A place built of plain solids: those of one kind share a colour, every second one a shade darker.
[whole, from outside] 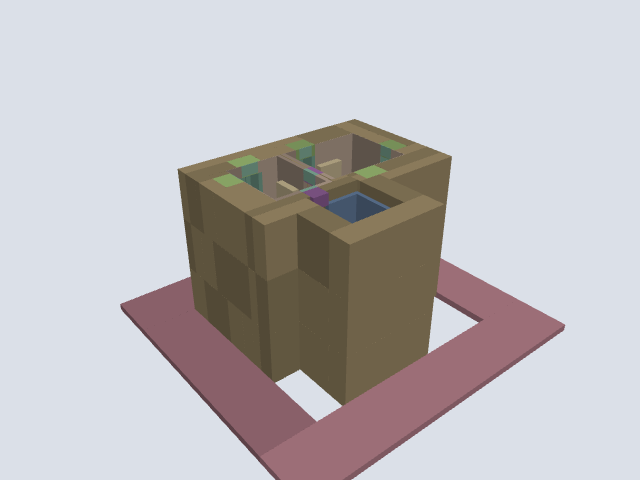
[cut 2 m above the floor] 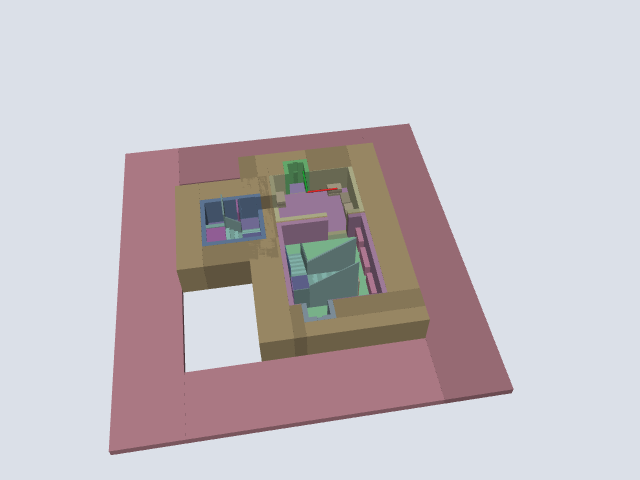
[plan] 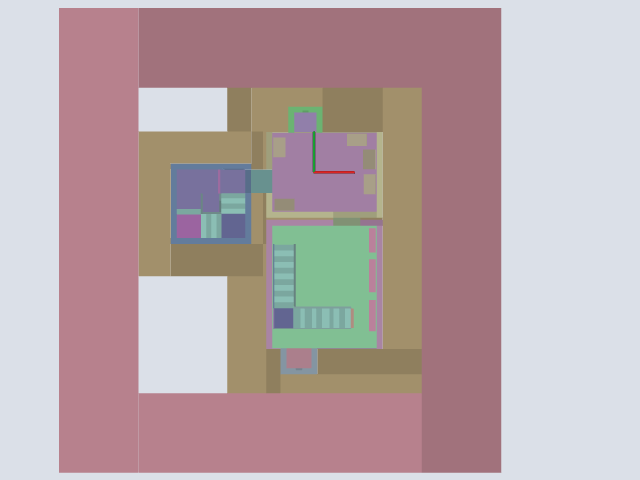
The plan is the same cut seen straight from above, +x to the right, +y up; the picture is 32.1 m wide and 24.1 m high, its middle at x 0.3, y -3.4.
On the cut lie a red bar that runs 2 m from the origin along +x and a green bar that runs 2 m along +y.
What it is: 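A tower house with a square stair tower on a long side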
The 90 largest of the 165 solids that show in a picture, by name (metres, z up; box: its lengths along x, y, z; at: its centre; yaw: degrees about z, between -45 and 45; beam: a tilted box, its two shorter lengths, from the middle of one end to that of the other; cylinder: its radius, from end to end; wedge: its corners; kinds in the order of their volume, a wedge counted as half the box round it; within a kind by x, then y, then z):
{
 "wall_fill_1": {"box": [1.62, 7.27, 3.9], "at": [-8.0, -1.58, 1.6]},
 "wall_fill_2": {"box": [1.62, 7.27, 3.9], "at": [-8.0, -1.58, 5.5]},
 "wall_fill_3": {"box": [1.62, 7.27, 3.62], "at": [-8.0, -1.58, 9.26]},
 "wall_fill_4": {"box": [3.78, 1.62, 3.62], "at": [-5.3, -4.41, 9.26]},
 "wall_fill_5": {"box": [4.03, 1.62, 3.9], "at": [-5.17, 1.24, 1.6]},
 "wall_fill_6": {"box": [4.03, 1.62, 3.9], "at": [-5.17, 1.24, 5.5]},
 "wall_fill_7": {"box": [4.03, 1.62, 3.62], "at": [-5.17, 1.24, 9.26]},
 "wall_fill_8": {"box": [4.63, 1.62, 3.9], "at": [-4.87, -4.41, 1.6]},
 "wall_fill_9": {"box": [0.95, 7.49, 3.62], "at": [-3.88, -7.34, 9.26]},
 "wall_fill_10": {"box": [1.2, 3.81, 3.9], "at": [-3.76, 2.34, 1.6]},
 "wall_fill_11": {"box": [1.2, 3.81, 3.9], "at": [-3.76, 2.34, 5.5]},
 "wall_fill_12": {"box": [1.2, 3.81, 3.62], "at": [-3.76, 2.34, 9.26]},
 "wall_fill_13": {"box": [1.96, 7.49, 3.9], "at": [-3.38, -7.34, 1.6]},
 "wall_fill_14": {"box": [1.96, 7.49, 3.9], "at": [-3.38, -7.34, 5.5]},
 "wall_fill_15": {"box": [0.85, 0.6, 3.62], "at": [-2.98, -3.9, 9.26]},
 "wall_fill_16": {"box": [0.6, 2.56, 3.9], "at": [-2.86, -2.32, 1.6]},
 "wall_fill_17": {"box": [0.6, 1.92, 3.9], "at": [-2.86, 1.09, 1.6]},
 "wall_fill_18": {"box": [0.76, 2.56, 3.9], "at": [-2.78, -2.32, 1.6]},
 "wall_fill_19": {"box": [0.76, 2.56, 3.62], "at": [-2.78, -2.32, 9.26]},
 "wall_fill_20": {"box": [0.76, 4.11, 3.9], "at": [-2.78, 2.19, 1.6]},
 "wall_fill_21": {"box": [0.76, 4.11, 3.9], "at": [-2.78, 2.19, 5.5]},
 "wall_fill_22": {"box": [0.76, 4.11, 3.62], "at": [-2.78, 2.19, 9.26]},
 "wall_fill_23": {"box": [1.27, 5.1, 3.62], "at": [-2.77, -8.54, 9.26]},
 "wall_fill_24": {"box": [0.71, 2.22, 3.9], "at": [-2.04, -9.98, 1.6]},
 "wall_fill_25": {"box": [1.11, 2.22, 3.9], "at": [-1.84, 3.14, 1.6]},
 "wall_fill_26": {"box": [0.99, 2.22, 3.62], "at": [-1.64, -9.98, 9.26]},
 "wall_fill_27": {"box": [2.12, 2.22, 3.9], "at": [-1.34, 3.14, 5.5]},
 "wall_fill_28": {"box": [3.36, 0.1, 3.9], "at": [-0.71, -2.33, 1.6]},
 "wall_fill_29": {"box": [3.43, 2.22, 3.62], "at": [-0.68, 3.14, 9.26]},
 "wall_fill_30": {"box": [1.72, 0.95, 3.9], "at": [-0.43, 3.77, 1.6]},
 "wall_fill_31": {"box": [1.93, 0.95, 3.9], "at": [0.69, 3.77, 5.5]},
 "wall_fill_32": {"box": [1.64, 0.95, 3.62], "at": [1.85, 3.77, 9.26]},
 "wall_fill_33": {"box": [7.09, 0.95, 3.9], "at": [1.86, -10.62, 1.6]},
 "wall_fill_34": {"box": [3.02, 2.22, 3.9], "at": [1.94, 3.14, 1.6]},
 "wall_fill_35": {"box": [6.55, 0.95, 3.62], "at": [2.13, -10.62, 9.26]},
 "wall_fill_36": {"box": [1.54, 2.22, 3.9], "at": [2.42, 3.14, 5.5]},
 "wall_fill_37": {"box": [5.24, 1.27, 3.9], "at": [2.79, -9.51, 1.6]},
 "wall_fill_38": {"box": [0.51, 2.22, 3.62], "at": [2.93, 3.14, 9.26]},
 "wall_fill_39": {"box": [4.93, 1.27, 3.62], "at": [2.94, -9.51, 9.26]},
 "wall_fill_40": {"box": [1.27, 2.87, 3.62], "at": [3.82, -2.17, 9.26]},
 "wall_fill_41": {"box": [1.27, 3.8, 3.9], "at": [3.82, 2.34, 5.5]},
 "wall_fill_42": {"box": [1.27, 3.1, 3.62], "at": [3.82, 2.7, 9.26]},
 "wall_fill_43": {"box": [2.22, 3.58, 3.62], "at": [4.3, -7.08, 9.26]},
 "wall_fill_44": {"box": [1.96, 13.12, 3.9], "at": [4.43, -2.31, 1.6]},
 "wall_fill_45": {"box": [0.95, 12.28, 3.9], "at": [4.93, -1.89, 5.5]},
 "wall_fill_46": {"box": [0.95, 9.54, 3.62], "at": [4.93, -0.52, 9.26]},
 "ground_garden_1": {"box": [4.0, 23.34, 0.5], "at": [-10.81, -3.42, -0.27]},
 "ground_garden_2": {"box": [14.21, 4.0, 0.5], "at": [-1.7, -13.09, -0.27]},
 "ground_garden_3": {"box": [14.21, 4.0, 0.5], "at": [-1.7, 6.25, -0.27]},
 "ground_garden_4": {"box": [4.0, 23.34, 0.5], "at": [7.41, -3.42, -0.27]},
 "wall_flight_1": {"box": [0.3, 4.03, 10.65], "at": [-7.04, -1.58, 4.97]},
 "wall_flight_2": {"box": [2.58, 0.3, 10.65], "at": [-5.9, 0.28, 4.97]},
 "wall_flight_3": {"box": [4.03, 0.3, 10.65], "at": [-5.17, -3.45, 4.97]},
 "wall_flight_4": {"box": [0.35, 0.3, 10.65], "at": [-3.33, 0.28, 4.97]},
 "wall_flight_5": {"box": [0.3, 2.56, 10.65], "at": [-3.31, -2.32, 4.97]},
 "wall_kitchen_1": {"box": [0.3, 6.49, 3.9], "at": [-2.25, -5.63, 1.6]},
 "wall_kitchen_2": {"box": [3.36, 0.3, 3.9], "at": [-0.71, -2.53, 1.6]},
 "wall_kitchen_3": {"box": [1.13, 0.3, 3.9], "at": [2.88, -2.53, 1.6]},
 "wall_kitchen_4": {"box": [0.3, 6.49, 3.9], "at": [3.29, -5.63, 1.6]},
 "wall_cellar_1": {"box": [0.3, 1.25, 3.9], "at": [-2.25, -1.66, 1.6]},
 "wall_cellar_2": {"box": [0.3, 1.89, 3.9], "at": [-2.25, 1.08, 1.6]},
 "wall_cellar_3": {"box": [3.36, 0.3, 3.9], "at": [-0.71, -2.14, 1.6]},
 "wall_cellar_4": {"box": [1.13, 0.3, 3.9], "at": [2.88, -2.14, 1.6]},
 "wall_cellar_5": {"box": [0.3, 4.31, 3.9], "at": [3.29, -0.13, 1.6]},
 "floor_kitchen_1": {"box": [5.25, 6.15, 0.35], "at": [0.52, -5.76, -0.18]},
 "wall_chamber_1": {"box": [0.3, 1.89, 3.62], "at": [-2.25, 1.08, 9.26]},
 "wall_chamber_2": {"box": [1.4, 0.3, 3.62], "at": [-1.7, -2.14, 9.26]},
 "wall_chamber_3": {"box": [2.95, 0.3, 3.62], "at": [1.71, -2.53, 9.26]},
 "wall_chamber_4": {"box": [2.95, 0.3, 3.62], "at": [1.71, -2.14, 9.26]},
 "wall_over_emb_chamber_1": {"box": [1.31, 1.8, 0.82], "at": [-2.75, -5.1, 10.66]},
 "wall_over_emb_chamber_2": {"box": [1.63, 1.31, 0.82], "at": [-0.33, -9.49, 10.66]},
 "wall_over_emb_chamber_3": {"box": [1.64, 1.31, 0.82], "at": [1.85, 2.64, 10.66]},
 "wall_over_emb_chamber_4": {"box": [1.31, 1.69, 0.82], "at": [3.8, -4.44, 10.66]},
 "wall_over_emb_chamber_5": {"box": [1.31, 1.88, 0.82], "at": [3.8, 0.21, 10.66]},
 "floor_cellar_1": {"box": [5.25, 3.98, 0.35], "at": [0.52, 0.0, -0.18]},
 "step_1": {"box": [0.37, 0.98, 3.1], "at": [0.59, -7.33, 1.5]},
 "step_2": {"box": [0.37, 0.98, 3.27], "at": [0.88, -7.33, 1.58]},
 "step_3": {"box": [0.37, 0.98, 3.44], "at": [1.17, -7.33, 1.67]},
 "step_4": {"box": [0.37, 0.98, 3.61], "at": [1.45, -7.33, 1.75]},
 "step_5": {"box": [0.37, 0.97, 3.78], "at": [1.74, -7.33, 1.84]},
 "floor_flight_1": {"box": [3.44, 3.44, 0.35], "at": [-5.17, -1.58, -0.18]},
 "hooded_fireplace_chamber_1": {"box": [1.88, 0.5, 1.69], "at": [1.69, -1.74, 8.62]},
 "hooded_fireplace_chamber_2": {"box": [0.5, 1.98, 1.69], "at": [2.9, -6.39, 8.62]},
 "wall_emb_cellar_1": {"box": [0.3, 1.31, 2.8], "at": [-1.14, 2.64, 1.05]},
 "wall_emb_cellar_2": {"box": [0.3, 1.31, 2.8], "at": [0.28, 2.64, 1.05]},
 "wall_emb_kitchen_1": {"box": [0.3, 1.31, 2.8], "at": [-1.54, -9.49, 1.05]},
 "wall_emb_kitchen_2": {"box": [0.3, 1.31, 2.8], "at": [0.02, -9.49, 1.05]},
 "floor_l1a_1": {"box": [0.98, 1.0, 2.08], "at": [-1.51, -7.32, 0.99]},
 "wall_over_door_1": {"box": [1.36, 1.17, 0.82], "at": [-2.78, -0.45, 10.66]},
 "wall_emb_chamber_1": {"box": [1.31, 0.3, 2.8], "at": [3.8, -5.14, 8.85]}
}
